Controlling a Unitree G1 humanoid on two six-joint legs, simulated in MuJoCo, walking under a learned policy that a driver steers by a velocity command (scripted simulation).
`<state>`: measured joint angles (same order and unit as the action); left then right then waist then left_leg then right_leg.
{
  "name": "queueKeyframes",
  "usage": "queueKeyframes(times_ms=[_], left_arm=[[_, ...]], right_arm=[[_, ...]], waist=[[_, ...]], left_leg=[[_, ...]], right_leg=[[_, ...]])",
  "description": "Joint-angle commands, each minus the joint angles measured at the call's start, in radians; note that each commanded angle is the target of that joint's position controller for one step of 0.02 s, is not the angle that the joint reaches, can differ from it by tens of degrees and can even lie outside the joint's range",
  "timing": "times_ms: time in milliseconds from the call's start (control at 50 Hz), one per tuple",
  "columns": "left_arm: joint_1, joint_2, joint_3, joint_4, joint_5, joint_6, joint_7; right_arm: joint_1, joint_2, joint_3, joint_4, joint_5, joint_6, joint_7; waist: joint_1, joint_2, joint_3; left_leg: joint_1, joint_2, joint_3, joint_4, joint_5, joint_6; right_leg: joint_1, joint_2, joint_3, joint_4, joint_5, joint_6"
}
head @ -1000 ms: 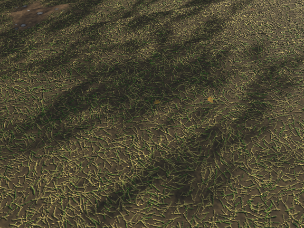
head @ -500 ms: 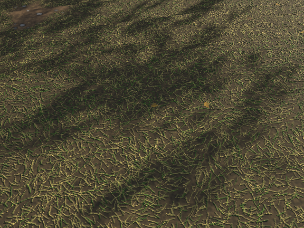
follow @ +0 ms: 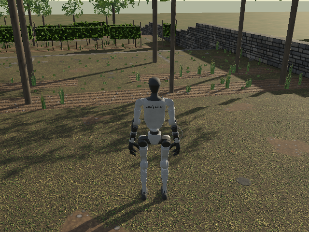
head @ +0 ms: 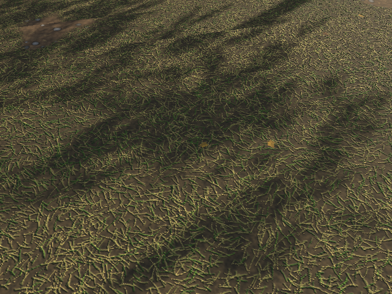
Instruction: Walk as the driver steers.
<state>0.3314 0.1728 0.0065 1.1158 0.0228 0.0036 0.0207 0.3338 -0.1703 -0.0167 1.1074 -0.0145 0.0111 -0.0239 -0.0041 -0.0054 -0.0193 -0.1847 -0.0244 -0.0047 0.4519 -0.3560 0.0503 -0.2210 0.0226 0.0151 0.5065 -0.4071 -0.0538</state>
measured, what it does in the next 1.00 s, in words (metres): walks ahead: left foot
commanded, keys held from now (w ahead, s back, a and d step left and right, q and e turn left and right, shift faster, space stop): w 1.00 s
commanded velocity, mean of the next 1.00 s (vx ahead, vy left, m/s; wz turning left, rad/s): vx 0.44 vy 0.00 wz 0.00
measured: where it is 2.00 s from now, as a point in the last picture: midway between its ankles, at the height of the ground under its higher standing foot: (207, 221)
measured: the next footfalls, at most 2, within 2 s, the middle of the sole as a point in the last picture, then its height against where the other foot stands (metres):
left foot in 0.56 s outside the picture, level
right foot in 1.10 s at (224, 252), level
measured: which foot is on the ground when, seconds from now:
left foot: down 0.00-0.12, up 0.14-0.54, down 0.56-1.00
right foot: down 0.00-0.56, up 0.58-1.00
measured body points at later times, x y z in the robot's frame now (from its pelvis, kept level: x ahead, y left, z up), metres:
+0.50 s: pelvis +0.19 -0.01 -0.01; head +0.22 -0.01 +0.43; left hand +0.05 +0.20 -0.15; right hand +0.39 -0.22 -0.13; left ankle +0.34 +0.09 -0.72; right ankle +0.01 -0.10 -0.74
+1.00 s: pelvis +0.47 +0.02 -0.01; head +0.51 +0.02 +0.44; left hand +0.65 +0.23 -0.13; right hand +0.38 -0.20 -0.15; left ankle +0.35 +0.08 -0.74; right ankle +0.65 -0.10 -0.71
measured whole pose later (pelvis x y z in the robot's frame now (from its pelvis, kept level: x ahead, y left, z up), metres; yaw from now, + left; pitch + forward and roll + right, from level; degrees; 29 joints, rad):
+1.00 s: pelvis +0.47 +0.02 -0.01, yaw +0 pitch +1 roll +1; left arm 0.02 0.18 0.03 0.91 0.02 -0.04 -0.03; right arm 0.48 -0.16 -0.02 1.08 -0.02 -0.10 -0.01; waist -0.07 -0.03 0.06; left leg 0.10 -0.09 0.08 0.17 -0.29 0.09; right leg -0.61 -0.07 -0.07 0.63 -0.01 -0.05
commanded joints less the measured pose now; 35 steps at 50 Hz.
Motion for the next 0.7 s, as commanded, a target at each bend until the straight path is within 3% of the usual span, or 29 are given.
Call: queueKeyframes(times_ms=[20,60,100,120,140,160,180,220,260,320,380,440,480,500,520,540,560,580,600,620,640,680,700], left_arm=[[-0.027,0.036,0.006,-0.067,0.013,-0.029,-0.013],[0.013,0.046,0.012,-0.071,0.008,-0.046,-0.021],[0.169,0.024,0.014,-0.019,-0.001,-0.058,-0.019],[0.275,0.073,0.027,0.008,0.004,-0.066,-0.006],[0.364,0.181,0.055,0.025,-0.002,-0.07,-0.002],[0.324,0.181,0.059,0.022,0.002,-0.062,-0.001],[0.239,0.148,0.05,-0.01,0.003,-0.068,-0.004],[0.164,0.117,0.042,-0.041,-0.004,-0.089,-0.004],[0.184,0.089,0.033,-0.033,-0.007,-0.105,-0.001],[0.248,0.076,0.024,-0.012,-0.007,-0.112,0.0],[0.26,0.084,0.02,-0.012,-0.005,-0.114,0.0],[0.267,0.109,0.024,-0.007,-0.003,-0.115,0.002],[0.239,0.126,0.027,-0.009,-0.004,-0.117,0.003],[0.222,0.14,0.031,-0.011,-0.004,-0.118,0.003],[0.209,0.154,0.036,-0.011,-0.005,-0.115,0.003],[0.192,0.161,0.038,-0.016,-0.009,-0.112,0.002],[0.202,0.128,0.029,-0.038,-0.013,-0.11,-0.003],[0.319,-0.002,0.011,-0.053,-0.038,-0.105,-0.015],[0.248,0.102,0.038,-0.055,-0.017,-0.101,-0.016],[0.14,0.115,0.045,-0.092,-0.01,-0.102,-0.019],[0.083,0.102,0.044,-0.105,-0.005,-0.107,-0.022],[0.089,0.071,0.045,-0.102,0.014,-0.088,-0.032],[0.099,0.053,0.044,-0.099,0.016,-0.076,-0.037]], right_arm=[[0.089,-0.161,-0.044,-0.007,-0.002,-0.008,-0.001],[0.017,-0.164,-0.051,-0.028,0.003,-0.014,0.004],[-0.098,-0.144,-0.053,-0.067,0.008,-0.018,0.009],[-0.146,-0.102,-0.044,-0.096,0.005,-0.027,0.012],[-0.164,-0.03,-0.026,-0.137,0.008,-0.039,0.022],[-0.188,-0.104,-0.039,-0.152,-0.029,-0.046,0.028],[-0.177,-0.1,-0.04,-0.15,-0.028,-0.056,0.04],[-0.14,-0.088,-0.041,-0.128,-0.019,-0.071,0.058],[-0.144,-0.086,-0.043,-0.126,-0.025,-0.067,0.066],[-0.24,-0.073,-0.038,-0.168,-0.022,-0.056,0.066],[-0.379,-0.057,-0.024,-0.233,-0.015,-0.055,0.065],[-0.44,-0.065,-0.018,-0.27,-0.006,-0.056,0.063],[-0.399,-0.087,-0.025,-0.272,-0.005,-0.059,0.054],[-0.329,-0.106,-0.035,-0.254,-0.004,-0.064,0.046],[-0.202,-0.129,-0.048,-0.216,-0.002,-0.071,0.037],[-0.037,-0.153,-0.064,-0.162,-0.005,-0.079,0.027],[0.121,-0.225,-0.086,-0.131,-0.031,-0.086,0.017],[0.15,-0.308,-0.101,-0.132,-0.048,-0.083,0.024],[0.079,-0.271,-0.099,-0.133,-0.005,-0.072,0.035],[-0.04,-0.205,-0.08,-0.153,0.004,-0.076,0.036],[-0.093,-0.144,-0.065,-0.16,0.003,-0.087,0.041],[-0.088,-0.084,-0.044,-0.133,-0.001,-0.104,0.033],[-0.059,-0.075,-0.039,-0.119,-0.002,-0.111,0.03]], waist=[[-0.023,0.17,0.124],[0.027,0.143,0.128],[0.113,0.089,0.169],[0.15,-0.055,0.168],[0.158,-0.284,0.147],[0.121,-0.174,0.212],[0.068,-0.101,0.227],[0.02,-0.059,0.193],[0.015,-0.061,0.152],[0.032,-0.074,0.147],[0.054,-0.089,0.162],[0.06,-0.114,0.165],[0.025,-0.114,0.143],[-0.009,-0.113,0.103],[-0.062,-0.104,0.033],[-0.133,-0.081,-0.053],[-0.177,-0.006,-0.158],[-0.094,0.223,-0.263],[-0.092,0.107,-0.215],[-0.047,0.072,-0.046],[-0.03,0.018,0.024],[0.028,0.034,0.057],[0.039,0.04,0.053]], left_leg=[[-0.021,0.277,-0.38,-0.307,-0.42,0.144],[-0.129,0.273,-0.348,-0.308,-0.399,0.14],[-0.325,0.167,-0.205,-0.168,-0.357,0.095],[-0.455,0.081,-0.097,0.056,-0.268,0.06],[-0.606,-0.036,0.073,0.34,-0.161,0.02],[-0.634,0.026,0.019,0.479,-0.119,0.035],[-0.619,0.059,-0.008,0.53,-0.04,0.04],[-0.574,0.089,-0.005,0.543,0.073,0.026],[-0.559,0.087,0.026,0.544,0.142,0.007],[-0.6,0.082,0.062,0.497,0.188,-0.016],[-0.544,0.062,0.103,0.336,0.233,-0.025],[-0.439,0.039,0.13,0.197,0.251,0.006],[-0.327,0.012,0.141,0.143,0.24,0.046],[-0.236,-0.015,0.145,0.13,0.221,0.066],[-0.105,-0.042,0.147,0.101,0.216,0.086],[0.103,-0.037,0.137,0.044,0.253,0.106],[0.341,0.159,-0.077,0.022,0.072,0.142],[0.546,0.453,-0.609,-0.105,-0.037,0.273],[0.447,0.419,-0.719,-0.22,-0.162,0.278],[0.29,0.388,-0.541,-0.237,-0.164,0.242],[0.156,0.341,-0.42,-0.27,-0.024,0.217],[0.021,0.26,-0.253,-0.294,0.17,0.169],[0.006,0.247,-0.209,-0.298,0.239,0.164]], right_leg=[[-0.165,0.003,-0.06,0.127,0.033,-0.007],[-0.059,-0.016,-0.06,0.101,0.008,-0.02],[0.189,0.016,-0.059,-0.091,0.007,-0.043],[0.315,-0.111,0.14,-0.233,-0.109,-0.064],[0.378,-0.328,0.528,-0.43,-0.391,-0.132],[0.267,-0.395,0.611,-0.447,-0.438,-0.176],[0.207,-0.369,0.556,-0.445,-0.375,-0.177],[0.209,-0.292,0.39,-0.453,-0.14,-0.142],[0.242,-0.238,0.261,-0.435,0.085,-0.125],[0.272,-0.219,0.172,-0.404,0.331,-0.136],[0.235,-0.201,0.106,-0.386,0.524,-0.139],[0.237,-0.212,0.077,-0.368,0.648,-0.134],[0.256,-0.229,0.053,-0.305,0.851,-0.119],[0.274,-0.229,0.035,-0.218,1.015,-0.104],[0.286,-0.219,0.015,-0.071,1.122,-0.089],[0.219,-0.188,-0.012,0.127,1.067,-0.07],[0.024,-0.143,-0.035,0.407,0.725,-0.061],[-0.305,0.041,-0.056,0.786,-0.082,-0.023],[-0.389,0.013,0.057,0.871,-0.046,-0.045],[-0.431,-0.048,0.045,0.848,0.061,-0.053],[-0.395,-0.082,0.039,0.79,0.13,-0.053],[-0.296,-0.118,0.036,0.701,0.156,-0.039],[-0.273,-0.12,0.029,0.674,0.155,-0.031]])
